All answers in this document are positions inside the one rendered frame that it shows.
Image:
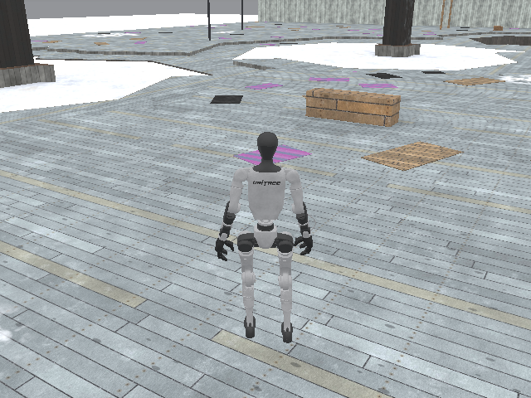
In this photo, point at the right robot upper arm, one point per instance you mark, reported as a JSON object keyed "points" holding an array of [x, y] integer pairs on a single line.
{"points": [[293, 177]]}

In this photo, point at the left robot thigh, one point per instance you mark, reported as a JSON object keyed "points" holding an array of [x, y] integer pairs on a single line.
{"points": [[245, 243]]}

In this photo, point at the robot left foot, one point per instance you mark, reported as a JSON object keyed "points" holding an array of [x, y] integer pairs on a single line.
{"points": [[250, 331]]}

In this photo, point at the right robot forearm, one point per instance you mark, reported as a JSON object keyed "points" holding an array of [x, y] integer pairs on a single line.
{"points": [[304, 223]]}

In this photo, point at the robot right hand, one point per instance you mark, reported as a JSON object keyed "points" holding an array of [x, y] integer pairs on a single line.
{"points": [[307, 242]]}

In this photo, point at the robot left hand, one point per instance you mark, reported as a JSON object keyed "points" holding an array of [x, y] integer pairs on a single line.
{"points": [[219, 248]]}

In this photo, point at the left robot forearm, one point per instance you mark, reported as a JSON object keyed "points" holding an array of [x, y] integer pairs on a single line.
{"points": [[227, 223]]}

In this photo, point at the left robot upper arm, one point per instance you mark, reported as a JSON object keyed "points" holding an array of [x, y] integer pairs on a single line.
{"points": [[240, 176]]}

